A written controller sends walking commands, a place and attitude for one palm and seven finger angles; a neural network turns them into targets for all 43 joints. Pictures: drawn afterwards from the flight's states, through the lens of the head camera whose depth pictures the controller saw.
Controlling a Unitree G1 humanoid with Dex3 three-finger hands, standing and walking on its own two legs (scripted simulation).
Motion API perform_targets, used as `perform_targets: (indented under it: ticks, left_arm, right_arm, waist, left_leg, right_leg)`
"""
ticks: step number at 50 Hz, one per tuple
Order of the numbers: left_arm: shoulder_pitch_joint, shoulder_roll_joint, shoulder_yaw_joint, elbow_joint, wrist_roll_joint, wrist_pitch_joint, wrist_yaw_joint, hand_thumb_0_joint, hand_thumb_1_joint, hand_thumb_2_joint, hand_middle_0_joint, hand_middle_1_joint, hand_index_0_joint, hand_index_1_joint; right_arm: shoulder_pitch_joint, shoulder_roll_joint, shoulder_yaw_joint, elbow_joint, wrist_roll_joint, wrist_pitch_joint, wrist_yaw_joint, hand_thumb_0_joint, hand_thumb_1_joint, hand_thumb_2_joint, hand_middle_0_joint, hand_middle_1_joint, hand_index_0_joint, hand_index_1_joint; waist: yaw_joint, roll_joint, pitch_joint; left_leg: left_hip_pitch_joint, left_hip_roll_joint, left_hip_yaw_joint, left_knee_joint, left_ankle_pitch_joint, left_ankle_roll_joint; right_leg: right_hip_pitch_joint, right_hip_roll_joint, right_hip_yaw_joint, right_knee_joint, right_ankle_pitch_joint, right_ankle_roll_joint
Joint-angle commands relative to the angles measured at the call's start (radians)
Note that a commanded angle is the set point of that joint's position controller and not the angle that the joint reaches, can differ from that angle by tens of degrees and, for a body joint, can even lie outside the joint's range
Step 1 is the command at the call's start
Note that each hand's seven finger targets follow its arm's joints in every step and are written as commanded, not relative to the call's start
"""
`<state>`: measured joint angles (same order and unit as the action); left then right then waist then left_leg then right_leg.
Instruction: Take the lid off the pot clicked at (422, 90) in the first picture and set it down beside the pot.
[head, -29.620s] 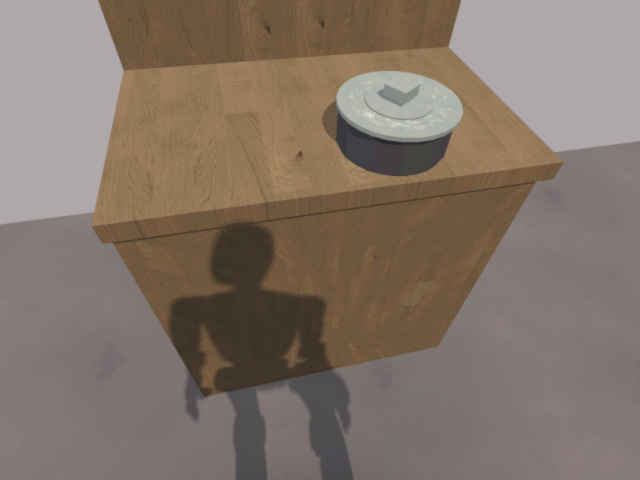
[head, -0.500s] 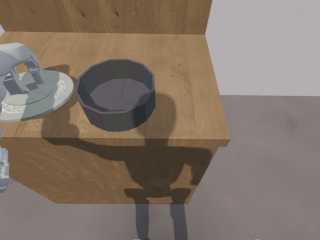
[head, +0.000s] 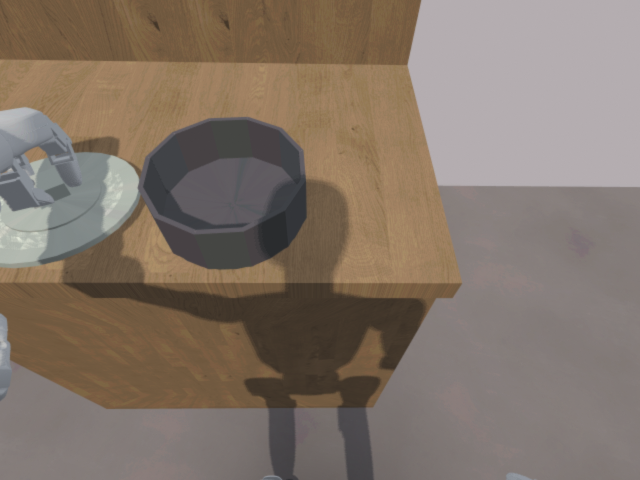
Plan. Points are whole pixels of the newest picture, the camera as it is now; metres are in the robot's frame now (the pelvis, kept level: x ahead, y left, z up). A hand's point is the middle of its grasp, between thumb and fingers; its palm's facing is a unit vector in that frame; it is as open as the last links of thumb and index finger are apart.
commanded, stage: lower the lid onto the table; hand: left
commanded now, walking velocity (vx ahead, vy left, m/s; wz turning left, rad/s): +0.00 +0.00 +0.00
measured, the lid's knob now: (44, 187) +0.45 +0.35 +0.10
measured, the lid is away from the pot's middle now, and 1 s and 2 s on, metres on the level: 0.23 0.24 0.24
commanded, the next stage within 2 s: open the fingers wide in 0.30 s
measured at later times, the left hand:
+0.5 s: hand (35, 192) +0.42 +0.33 +0.13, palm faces -0.41 -0.09 -0.91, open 6.4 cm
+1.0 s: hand (21, 202) +0.41 +0.35 +0.12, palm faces -0.38 -0.11 -0.92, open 7.8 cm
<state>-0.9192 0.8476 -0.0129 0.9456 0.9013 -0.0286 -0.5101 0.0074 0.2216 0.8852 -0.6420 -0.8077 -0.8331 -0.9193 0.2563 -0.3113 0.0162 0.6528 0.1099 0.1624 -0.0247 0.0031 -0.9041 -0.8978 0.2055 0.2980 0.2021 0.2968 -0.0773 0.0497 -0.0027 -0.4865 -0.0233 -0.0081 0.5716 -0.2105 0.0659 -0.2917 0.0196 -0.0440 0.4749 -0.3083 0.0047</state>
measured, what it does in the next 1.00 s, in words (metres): stands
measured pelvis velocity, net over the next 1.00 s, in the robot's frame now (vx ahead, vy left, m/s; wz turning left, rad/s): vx -0.02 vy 0.01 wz -0.02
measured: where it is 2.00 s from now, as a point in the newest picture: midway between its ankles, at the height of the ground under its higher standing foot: outside the picture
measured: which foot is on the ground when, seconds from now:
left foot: down 0.00-1.00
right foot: down 0.00-1.00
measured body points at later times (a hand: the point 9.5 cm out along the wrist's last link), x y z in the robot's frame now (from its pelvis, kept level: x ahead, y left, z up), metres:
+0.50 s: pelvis -0.01 +0.00 -0.01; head +0.05 +0.00 +0.44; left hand +0.44 +0.33 +0.18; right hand +0.05 -0.27 -0.13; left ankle +0.04 +0.08 -0.73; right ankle -0.05 -0.13 -0.73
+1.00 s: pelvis -0.02 +0.01 -0.01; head +0.04 +0.02 +0.44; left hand +0.43 +0.35 +0.17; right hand +0.05 -0.27 -0.13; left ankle +0.04 +0.08 -0.73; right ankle -0.05 -0.13 -0.73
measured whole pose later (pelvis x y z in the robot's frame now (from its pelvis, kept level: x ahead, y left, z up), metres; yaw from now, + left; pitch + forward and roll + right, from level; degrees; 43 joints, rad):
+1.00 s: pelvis -0.02 +0.01 -0.01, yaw -1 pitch +8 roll -4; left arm -0.87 0.89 0.05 0.96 0.93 -0.16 -0.44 -0.01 0.19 0.91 -0.61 -0.80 -0.66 -0.83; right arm 0.26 -0.30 0.02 0.64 0.11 0.23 -0.05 0.00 -0.90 -0.90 0.21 0.30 0.20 0.30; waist -0.09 0.04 -0.02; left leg -0.59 -0.01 0.00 0.68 -0.24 0.07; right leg -0.40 0.03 -0.03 0.58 -0.33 0.01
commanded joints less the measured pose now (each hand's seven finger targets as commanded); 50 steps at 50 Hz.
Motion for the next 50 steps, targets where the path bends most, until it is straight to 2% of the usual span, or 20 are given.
perform_targets:
  ticks: [1,4,5,9,13,14,17,19,20,21,22,24,26,29,31,34,38,40,43,50]
  left_arm:
    - [-0.464,0.365,0.115,-0.202,-0.001,-0.010,0.053,0.000,0.594,1.063,-0.889,-0.944,-0.931,-0.973]
    - [-0.454,0.309,0.070,-0.170,-0.011,-0.012,0.049,0.000,0.594,1.063,-0.889,-0.944,-0.931,-0.973]
    - [-0.470,0.343,0.095,-0.190,-0.005,-0.011,0.055,0.000,0.594,1.063,-0.889,-0.944,-0.931,-0.973]
    - [-0.482,0.264,0.027,-0.161,-0.008,-0.012,0.057,0.000,0.594,1.063,-0.889,-0.944,-0.931,-0.973]
    - [-0.480,0.314,0.070,-0.152,0.003,-0.020,0.070,0.000,0.594,1.063,-0.889,-0.944,-0.931,-0.973]
    - [-0.464,0.270,0.037,-0.157,-0.008,-0.023,0.065,0.000,0.594,1.063,-0.889,-0.944,-0.931,-0.973]
    - [-0.442,0.269,0.028,-0.035,-0.002,-0.009,0.067,0.000,0.594,1.063,-0.889,-0.944,-0.931,-0.973]
    - [-0.459,0.239,-0.004,-0.057,-0.003,-0.013,0.065,0.000,0.594,1.063,-0.889,-0.944,-0.931,-0.973]
    - [-0.364,0.257,0.034,-0.038,0.001,-0.018,0.071,0.000,0.594,1.063,-0.889,-0.944,-0.931,-0.973]
    - [-0.361,0.315,0.097,-0.178,0.018,-0.081,0.084,0.000,0.578,1.054,-0.876,-0.941,-0.917,-0.969]
    - [-0.363,0.316,0.099,-0.166,0.027,-0.101,0.094,0.000,0.562,1.045,-0.863,-0.938,-0.903,-0.965]
    - [-0.381,0.244,0.049,-0.176,0.007,-0.123,0.085,0.000,0.531,1.027,-0.837,-0.931,-0.875,-0.957]
    - [-0.342,0.387,0.170,-0.152,0.011,-0.135,0.092,0.000,0.499,1.010,-0.811,-0.924,-0.847,-0.949]
    - [-0.342,0.351,0.145,-0.172,0.005,-0.143,0.092,0.000,0.449,0.987,-0.774,-0.912,-0.807,-0.934]
    - [-0.329,0.409,0.192,-0.170,0.018,-0.144,0.104,0.000,0.415,0.973,-0.751,-0.901,-0.781,-0.922]
    - [-0.327,0.382,0.173,-0.192,0.017,-0.146,0.107,0.000,0.363,0.957,-0.717,-0.883,-0.744,-0.901]
    - [-0.314,0.436,0.211,-0.154,0.021,-0.137,0.110,0.000,0.290,0.940,-0.674,-0.852,-0.697,-0.868]
    - [-0.321,0.398,0.177,-0.160,0.026,-0.136,0.109,0.000,0.253,0.933,-0.654,-0.835,-0.675,-0.849]
    - [-0.321,0.393,0.166,-0.135,0.026,-0.128,0.104,0.000,0.197,0.924,-0.625,-0.808,-0.642,-0.820]
    - [-0.386,0.388,0.152,-0.180,0.026,-0.138,0.105,0.000,0.069,0.898,-0.554,-0.747,-0.564,-0.755]
  right_arm:
    - [0.030,-0.167,-0.053,-0.090,-0.001,-0.021,-0.012,0.000,-0.900,-0.900,0.200,0.300,0.200,0.300]
    - [0.022,-0.166,-0.051,-0.089,0.003,-0.021,-0.015,0.000,-0.900,-0.900,0.200,0.300,0.200,0.300]
    - [0.032,-0.168,-0.053,-0.087,0.000,-0.015,-0.012,0.000,-0.900,-0.900,0.200,0.300,0.200,0.300]
    - [0.022,-0.163,-0.049,-0.087,0.002,-0.018,-0.018,0.000,-0.900,-0.900,0.200,0.300,0.200,0.300]
    - [0.036,-0.164,-0.050,-0.087,-0.001,-0.016,-0.018,0.000,-0.900,-0.900,0.200,0.300,0.200,0.300]
    - [0.026,-0.163,-0.048,-0.093,0.000,-0.019,-0.019,0.000,-0.900,-0.900,0.200,0.300,0.200,0.300]
    - [0.053,-0.168,-0.047,-0.072,0.002,-0.012,-0.022,0.000,-0.900,-0.900,0.200,0.300,0.200,0.300]
    - [0.039,-0.169,-0.044,-0.083,0.004,-0.016,-0.021,0.000,-0.900,-0.900,0.200,0.300,0.200,0.300]
    - [0.053,-0.163,-0.050,-0.091,0.003,-0.013,-0.016,0.000,-0.900,-0.900,0.200,0.300,0.200,0.300]
    - [0.049,-0.165,-0.051,-0.095,-0.004,0.003,-0.024,0.000,-0.900,-0.900,0.200,0.300,0.200,0.300]
    - [0.036,-0.163,-0.050,-0.098,-0.008,0.014,-0.027,0.000,-0.900,-0.900,0.200,0.300,0.200,0.300]
    - [0.027,-0.159,-0.053,-0.092,-0.004,0.022,-0.030,0.000,-0.900,-0.900,0.200,0.300,0.200,0.300]
    - [0.044,-0.165,-0.056,-0.094,-0.004,0.035,-0.033,0.000,-0.900,-0.900,0.200,0.300,0.200,0.300]
    - [0.035,-0.161,-0.057,-0.100,-0.004,0.040,-0.030,0.000,-0.900,-0.900,0.200,0.300,0.200,0.300]
    - [0.041,-0.162,-0.058,-0.097,-0.005,0.048,-0.027,0.000,-0.900,-0.900,0.200,0.300,0.200,0.300]
    - [0.030,-0.160,-0.058,-0.103,-0.004,0.049,-0.025,0.000,-0.900,-0.900,0.200,0.300,0.200,0.300]
    - [0.037,-0.162,-0.056,-0.105,-0.004,0.052,-0.029,0.000,-0.900,-0.900,0.200,0.300,0.200,0.300]
    - [0.034,-0.160,-0.057,-0.104,-0.004,0.051,-0.029,0.000,-0.900,-0.900,0.200,0.300,0.200,0.300]
    - [0.038,-0.160,-0.055,-0.104,-0.001,0.050,-0.031,0.000,-0.900,-0.900,0.200,0.300,0.200,0.300]
    - [0.043,-0.163,-0.053,-0.101,-0.004,0.044,-0.040,0.000,-0.900,-0.900,0.200,0.300,0.200,0.300]
  waist:
    - [-0.011,0.120,-0.429]
    - [-0.016,0.102,-0.403]
    - [-0.013,0.090,-0.428]
    - [-0.022,0.106,-0.397]
    - [-0.017,0.093,-0.416]
    - [-0.018,0.096,-0.420]
    - [-0.029,0.017,-0.335]
    - [-0.024,0.063,-0.350]
    - [-0.014,0.050,-0.354]
    - [-0.002,0.017,-0.372]
    - [-0.006,0.060,-0.376]
    - [-0.017,0.058,-0.331]
    - [-0.001,0.047,-0.368]
    - [-0.004,0.088,-0.389]
    - [0.003,0.091,-0.394]
    - [0.002,0.113,-0.404]
    - [0.003,0.057,-0.388]
    - [-0.002,0.091,-0.389]
    - [-0.008,0.076,-0.359]
    - [-0.009,0.130,-0.384]
  left_leg:
    - [0.484,-0.005,-0.060,-0.007,0.340,0.026]
    - [0.462,-0.003,-0.054,-0.008,0.330,0.027]
    - [0.467,-0.004,-0.059,-0.005,0.325,0.026]
    - [0.468,-0.001,-0.065,-0.009,0.285,0.023]
    - [0.444,-0.009,-0.067,-0.010,0.226,0.022]
    - [0.454,-0.004,-0.067,-0.007,0.264,0.021]
    - [0.358,-0.012,-0.049,-0.015,0.121,0.024]
    - [0.369,-0.013,-0.047,-0.009,0.151,0.022]
    - [0.370,-0.014,-0.051,-0.002,0.156,0.021]
    - [0.361,0.002,-0.043,0.007,0.184,0.026]
    - [0.360,0.000,-0.038,0.014,0.186,0.026]
    - [0.359,0.011,-0.044,0.009,0.178,0.026]
    - [0.327,-0.001,-0.033,0.024,0.161,0.028]
    - [0.357,0.004,-0.031,0.031,0.225,0.028]
    - [0.347,0.000,-0.032,0.037,0.205,0.027]
    - [0.367,0.005,-0.034,0.037,0.230,0.026]
    - [0.300,-0.004,-0.028,0.031,0.147,0.030]
    - [0.335,-0.001,-0.030,0.038,0.172,0.028]
    - [0.309,-0.002,-0.030,0.030,0.119,0.028]
    - [0.369,0.009,-0.055,0.028,0.119,0.019]
  right_leg:
    - [-0.124,0.060,-0.022,-0.038,0.256,-0.051]
    - [-0.130,0.057,-0.024,-0.038,0.262,-0.053]
    - [-0.118,0.059,-0.021,-0.030,0.259,-0.050]
    - [-0.164,0.060,-0.026,-0.031,0.220,-0.056]
    - [-0.145,0.059,-0.022,-0.024,0.206,-0.055]
    - [-0.150,0.059,-0.025,-0.019,0.218,-0.058]
    - [-0.165,0.060,-0.023,-0.022,0.173,-0.051]
    - [-0.167,0.060,-0.021,-0.009,0.187,-0.058]
    - [-0.165,0.059,-0.022,-0.002,0.179,-0.056]
    - [-0.172,0.065,-0.015,-0.005,0.182,-0.056]
    - [-0.179,0.062,-0.012,0.002,0.173,-0.058]
    - [-0.216,0.064,-0.022,0.003,0.154,-0.060]
    - [-0.172,0.063,-0.012,0.012,0.168,-0.057]
    - [-0.187,0.062,-0.018,0.018,0.196,-0.059]
    - [-0.183,0.063,-0.013,0.019,0.184,-0.058]
    - [-0.191,0.063,-0.018,0.022,0.188,-0.062]
    - [-0.160,0.061,-0.011,0.012,0.168,-0.055]
    - [-0.190,0.063,-0.014,0.017,0.164,-0.057]
    - [-0.200,0.064,-0.014,0.008,0.136,-0.056]
    - [-0.247,0.067,-0.022,0.019,0.100,-0.061]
